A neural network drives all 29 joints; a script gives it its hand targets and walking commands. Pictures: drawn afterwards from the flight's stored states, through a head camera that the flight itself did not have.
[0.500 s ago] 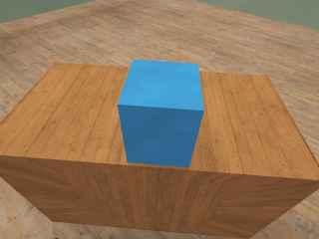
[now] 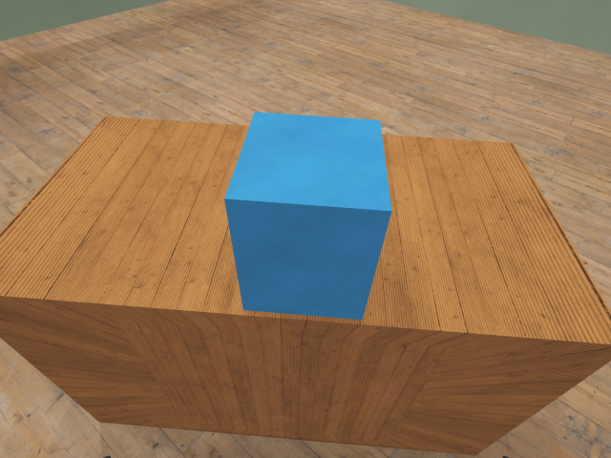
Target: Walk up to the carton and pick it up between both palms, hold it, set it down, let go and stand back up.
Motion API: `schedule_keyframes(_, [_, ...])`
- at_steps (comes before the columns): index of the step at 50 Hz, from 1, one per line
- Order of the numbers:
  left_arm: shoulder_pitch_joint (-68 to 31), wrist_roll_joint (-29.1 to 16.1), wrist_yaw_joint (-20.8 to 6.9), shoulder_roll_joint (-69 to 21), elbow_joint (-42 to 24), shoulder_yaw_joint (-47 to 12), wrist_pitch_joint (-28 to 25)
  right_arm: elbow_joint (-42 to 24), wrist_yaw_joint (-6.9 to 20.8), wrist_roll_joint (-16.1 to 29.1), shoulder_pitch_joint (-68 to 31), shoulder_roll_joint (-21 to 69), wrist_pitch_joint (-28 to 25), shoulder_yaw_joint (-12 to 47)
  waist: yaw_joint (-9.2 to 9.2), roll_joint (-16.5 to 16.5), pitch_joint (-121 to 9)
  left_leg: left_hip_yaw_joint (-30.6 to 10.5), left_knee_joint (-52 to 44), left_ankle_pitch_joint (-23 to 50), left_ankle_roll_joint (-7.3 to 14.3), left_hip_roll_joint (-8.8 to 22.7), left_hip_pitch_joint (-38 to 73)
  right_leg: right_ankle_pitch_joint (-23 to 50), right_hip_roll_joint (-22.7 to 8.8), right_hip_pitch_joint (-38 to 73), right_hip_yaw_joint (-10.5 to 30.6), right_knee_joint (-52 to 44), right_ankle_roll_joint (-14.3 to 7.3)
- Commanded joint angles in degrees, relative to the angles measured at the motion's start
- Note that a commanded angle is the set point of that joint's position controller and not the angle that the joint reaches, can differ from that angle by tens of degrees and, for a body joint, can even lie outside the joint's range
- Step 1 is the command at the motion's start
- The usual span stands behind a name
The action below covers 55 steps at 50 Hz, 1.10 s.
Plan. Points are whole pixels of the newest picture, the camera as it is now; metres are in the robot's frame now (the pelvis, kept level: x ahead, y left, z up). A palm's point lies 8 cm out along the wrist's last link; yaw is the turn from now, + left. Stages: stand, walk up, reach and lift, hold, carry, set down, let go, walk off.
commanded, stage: stand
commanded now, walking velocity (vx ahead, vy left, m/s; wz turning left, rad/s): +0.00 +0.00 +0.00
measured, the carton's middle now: (309, 218) +0.47 -0.02 +0.06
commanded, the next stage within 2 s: none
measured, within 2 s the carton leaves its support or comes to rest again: neither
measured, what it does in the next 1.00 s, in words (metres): stands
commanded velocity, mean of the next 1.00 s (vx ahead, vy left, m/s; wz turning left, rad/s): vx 0.00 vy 0.00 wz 0.00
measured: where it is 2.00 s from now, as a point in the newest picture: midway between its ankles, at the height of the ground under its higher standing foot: outside the picture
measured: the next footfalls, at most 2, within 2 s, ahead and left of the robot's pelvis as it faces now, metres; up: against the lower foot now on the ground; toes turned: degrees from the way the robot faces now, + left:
none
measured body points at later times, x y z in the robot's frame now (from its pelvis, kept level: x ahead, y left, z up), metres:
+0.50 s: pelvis +0.00 +0.00 +0.00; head +0.00 +0.00 +0.45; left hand +0.11 +0.29 -0.11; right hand +0.09 -0.30 -0.12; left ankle +0.03 +0.12 -0.74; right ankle +0.03 -0.12 -0.74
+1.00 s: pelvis +0.00 +0.00 +0.00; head +0.00 +0.00 +0.45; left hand +0.11 +0.29 -0.11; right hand +0.09 -0.30 -0.13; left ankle +0.03 +0.12 -0.74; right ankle +0.03 -0.12 -0.74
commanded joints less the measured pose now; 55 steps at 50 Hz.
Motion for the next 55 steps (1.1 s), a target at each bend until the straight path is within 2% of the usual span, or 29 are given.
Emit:
schedule_keyframes(1, [-4.65, -0.47, 0.16, 12.32, 0.85, 1.48, -2.18, -3.50, -0.87, -7.66, -5.03, -13.75, -1.28, 0.76, 0.63, -3.54, 0.36, -6.94, -9.66, 1.75, 3.00, 6.50, 0.74, 0.69, -6.68, 1.58, 5.78, -8.51, -2.00])
schedule_keyframes(2, [-5.04, -0.18, 0.34, 13.25, 0.74, 1.73, -2.10, -4.02, -0.91, -6.99, -5.57, -13.45, -1.21, 0.16, -0.60, -4.51, 1.62, -7.43, -9.91, 0.03, 3.09, 7.02, 0.19, 0.51, -6.86, 0.45, 6.52, -9.20, -2.45])
schedule_keyframes(3, [-4.71, -0.34, 0.26, 12.88, 1.11, 1.15, -2.27, -3.11, -0.78, -7.16, -5.23, -13.78, -1.06, 0.62, 1.00, -4.84, 0.77, -6.55, -9.08, 0.82, 2.99, 6.26, 1.35, 0.14, -7.22, 0.91, 6.81, -9.91, -2.74])
schedule_keyframes(4, [-6.42, 0.32, 0.48, 13.32, 0.45, 1.38, -2.35, -3.41, -0.88, -6.86, -4.08, -11.93, -0.97, 0.88, -1.19, -5.12, 2.19, -6.86, -9.74, 1.44, 3.00, 6.31, 1.21, -0.08, -6.91, -1.00, 5.61, -9.34, -2.70])
schedule_keyframes(8, [-5.11, -0.32, 0.06, 13.81, 0.19, 1.61, -2.45, -3.67, -0.10, -7.14, -3.05, -13.11, -1.09, 0.37, -0.40, -1.13, -0.90, -6.56, -9.95, -1.90, 2.85, 6.52, 1.20, -1.57, -6.45, 1.65, 5.56, -8.41, -2.36])
schedule_keyframes(10, [-5.97, 0.18, 0.08, 14.24, 0.39, 2.09, -2.20, -3.27, -0.31, -7.00, -4.07, -11.71, -0.99, 0.77, -0.61, -4.28, -0.02, -6.59, -10.41, -0.35, 3.04, 7.15, 0.85, -0.19, -6.43, 1.37, 5.05, -8.28, -2.40])
schedule_keyframes(12, [-4.92, -0.43, 0.06, 12.19, 0.51, 1.36, -2.08, -3.05, -0.92, -6.95, -5.70, -14.04, -1.51, 0.31, -0.06, -2.12, -0.48, -7.57, -9.92, -0.63, 3.34, 7.39, 0.05, 1.41, -6.25, 2.39, 5.85, -8.30, -2.46])
schedule_keyframes(14, [-5.54, -0.35, 0.27, 13.56, 1.02, 1.50, -2.25, -4.29, -0.47, -6.64, -5.01, -13.69, -0.80, 0.35, -0.45, -4.88, 2.36, -6.36, -8.60, 3.79, 2.84, 6.36, 0.38, 0.42, -6.67, -0.21, 5.49, -8.75, -2.52])
schedule_keyframes(16, [-5.98, -0.22, 0.43, 13.13, -0.04, 1.67, -2.05, -3.22, -0.42, -6.83, -3.39, -13.74, -1.06, 0.37, -0.80, -1.66, 0.50, -6.85, -9.55, 0.88, 3.14, 6.64, 1.96, 0.16, -7.54, 0.07, 6.84, -9.09, -2.76])
schedule_keyframes(17, [-6.53, -0.47, -0.17, 13.64, 0.21, 1.51, -2.04, -3.24, -0.27, -6.63, -4.61, -13.07, -1.05, 0.72, -0.37, -5.58, -1.16, -7.22, -9.37, 0.32, 2.87, 7.01, 2.28, -1.02, -6.19, 1.06, 4.76, -8.14, -2.31])
schedule_keyframes(18, [-7.15, -0.43, -0.07, 14.55, 0.45, 2.49, -1.75, -3.56, -0.32, -6.51, -4.10, -12.89, -1.17, 0.73, 0.12, -5.90, -0.17, -6.66, -9.15, -0.22, 2.81, 6.47, -0.09, -2.19, -6.47, 1.21, 5.26, -9.23, -2.48])
schedule_keyframes(20, [-5.70, -0.44, -0.01, 13.20, 0.21, 1.74, -2.08, -3.50, -0.49, -7.08, -5.58, -13.19, -1.15, 0.73, 0.20, -1.16, -0.74, -6.61, -9.87, -0.82, 2.71, 6.98, 1.87, -1.07, -6.78, 0.80, 6.12, -8.76, -2.45])
schedule_keyframes(23, [-5.35, -0.19, 0.22, 12.31, 0.98, 1.52, -1.89, -3.33, -0.56, -7.50, -5.03, -13.17, -0.92, 0.72, 0.31, -3.98, 0.54, -7.71, -10.15, 0.81, 2.80, 7.41, -1.07, 0.10, -5.99, 1.95, 4.05, -7.46, -2.30])
schedule_keyframes(25, [-5.54, 0.09, 0.16, 14.02, 0.75, 1.93, -1.99, -3.66, -0.68, -6.78, -4.89, -13.71, -0.99, 0.26, -0.23, -0.49, -0.10, -7.89, -11.05, 0.00, 3.20, 7.35, 0.57, -0.58, -6.57, 2.00, 4.91, -7.80, -2.94])
schedule_keyframes(26, [-6.08, -0.02, 0.25, 14.24, 0.63, 2.01, -1.90, -4.00, -0.72, -6.82, -6.27, -13.51, -0.73, 0.76, 0.35, -4.03, 1.61, -7.44, -10.13, 0.66, 2.99, 6.96, 0.05, -0.16, -6.17, 0.54, 5.29, -8.30, -2.93])
schedule_keyframes(27, [-7.50, 0.13, 0.21, 14.38, 0.44, 2.14, -1.87, -3.99, -0.43, -6.92, -4.75, -12.22, -0.70, 0.72, -1.07, -4.23, -1.45, -7.82, -10.40, 1.70, 3.10, 7.16, 1.17, 0.48, -6.77, 2.83, 4.63, -8.23, -2.67])
schedule_keyframes(32, [-5.87, -0.41, 0.05, 13.54, 0.59, 1.43, -1.98, -4.20, -0.45, -7.14, -5.83, -12.91, -0.91, 0.71, -0.04, -4.92, -1.23, -6.70, -9.82, 2.13, 2.76, 6.58, 1.61, 1.80, -6.68, 1.80, 4.85, -7.50, -2.28])
schedule_keyframes(33, [-7.06, -0.51, -0.07, 12.85, 1.20, 1.62, -1.86, -4.03, -0.41, -6.79, -5.50, -12.82, -0.95, 0.97, -0.24, -1.86, 1.74, -7.08, -9.85, 0.87, 2.93, 6.89, -0.22, -1.32, -6.48, 0.58, 4.97, -8.40, -2.42])
schedule_keyframes(35, [-6.17, -0.37, 0.13, 14.44, 0.19, 2.13, -2.02, -3.61, -0.31, -6.42, -5.17, -12.74, -1.04, 0.98, -0.34, -1.13, -0.04, -7.15, -9.86, 0.02, 2.65, 6.84, 0.80, -0.89, -6.79, 1.08, 5.93, -9.21, -2.63])
schedule_keyframes(36, [-7.26, -0.03, 0.01, 14.36, 0.35, 1.71, -1.96, -3.35, 0.05, -6.95, -6.13, -12.18, -0.84, 1.22, -0.36, -5.04, -0.03, -7.44, -10.67, -0.60, 2.99, 7.11, 0.51, -1.15, -6.42, 2.01, 4.59, -8.71, -2.39])
schedule_keyframes(38, [-6.32, -0.40, -0.06, 11.93, 0.70, 1.06, -1.97, -3.13, -0.60, -7.27, -5.05, -13.85, -1.18, 0.64, -0.30, -1.62, 0.63, -6.61, -10.34, 1.24, 2.68, 6.84, 2.27, 0.82, -6.92, 0.14, 5.59, -8.87, -2.59])
schedule_keyframes(39, [-6.98, 0.08, 0.25, 13.99, 0.72, 1.87, -2.20, -2.89, -0.55, -6.78, -4.56, -12.27, -0.78, 1.15, -0.20, -4.11, -1.26, -6.83, -10.84, 1.82, 2.35, 6.63, 1.54, -1.27, -6.41, 1.99, 5.40, -8.09, -2.49])
schedule_keyframes(40, [-5.97, -0.23, 0.30, 12.88, 0.64, 1.60, -2.22, -2.88, -0.54, -7.16, -5.21, -13.83, -0.83, 0.72, 0.12, -1.72, -0.05, -7.10, -10.18, 0.50, 3.13, 7.36, 0.64, -1.37, -6.18, 1.36, 5.37, -8.48, -2.31])
schedule_keyframes(42, [-5.40, -0.24, 0.00, 13.28, 0.55, 1.62, -2.28, -2.65, -0.51, -6.63, -4.02, -11.93, -0.93, 1.05, 0.11, -6.04, 1.26, -7.07, -10.35, -2.39, 2.81, 6.37, -0.12, -4.98, -6.68, 0.42, 5.36, -9.06, -2.72])
schedule_keyframes(43, [-4.20, -0.39, 0.05, 12.13, 0.91, 1.52, -2.12, -1.97, -0.72, -7.50, -4.29, -13.53, -1.02, 0.86, 0.19, -2.48, 1.52, -6.98, -10.45, -1.41, 3.29, 6.95, -0.34, -3.21, -7.35, 0.39, 6.18, -8.96, -2.49])
schedule_keyframes(47, [-5.87, -0.48, 0.16, 13.80, 1.09, 1.41, -1.85, -3.72, -0.21, -6.92, -5.15, -12.98, -1.08, 0.88, -0.22, -4.16, 1.65, -7.79, -10.88, -0.08, 2.92, 6.78, 0.04, -1.21, -6.82, 1.58, 5.71, -8.01, -2.15])
schedule_keyframes(50, [-5.11, -0.43, 0.34, 13.48, 0.58, 1.74, -1.83, -2.57, -0.37, -6.95, -4.50, -13.67, -1.05, 0.70, 0.08, -0.57, -0.73, -7.85, -10.41, -1.35, 3.25, 7.16, 0.79, -0.68, -6.36, 2.49, 5.61, -8.41, -2.48])
schedule_keyframes(51, [-5.17, -0.40, 0.34, 13.61, 0.77, 1.77, -2.07, -3.03, -0.52, -7.08, -5.63, -13.50, -0.85, 0.57, 0.35, -5.42, -0.53, -7.40, -10.74, 1.01, 2.57, 7.10, 1.57, -1.71, -6.38, 1.37, 5.26, -8.41, -2.07])
schedule_keyframes(55, [-5.83, -0.53, 0.07, 13.01, 0.88, 1.46, -1.52, -3.26, -0.47, -6.90, -7.08, -14.05, -0.97, 0.75, 1.18, -5.10, -0.28, -7.04, -9.72, 0.17, 2.93, 6.53, 1.16, -0.84, -6.70, 1.23, 5.99, -8.37, -2.38])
